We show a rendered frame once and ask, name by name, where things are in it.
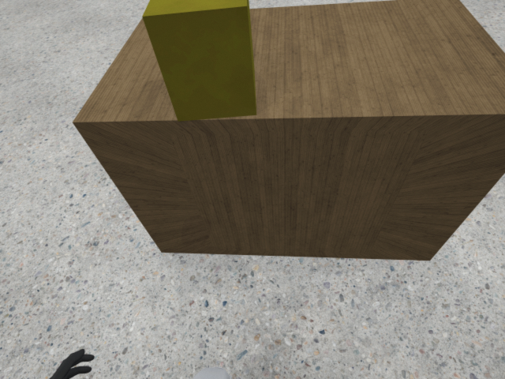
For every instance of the carton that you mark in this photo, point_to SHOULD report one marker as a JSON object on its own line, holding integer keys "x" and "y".
{"x": 205, "y": 53}

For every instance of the robot left hand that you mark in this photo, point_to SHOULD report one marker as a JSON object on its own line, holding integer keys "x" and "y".
{"x": 65, "y": 370}

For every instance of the pedestal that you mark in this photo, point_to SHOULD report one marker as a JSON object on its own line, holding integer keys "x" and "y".
{"x": 379, "y": 127}

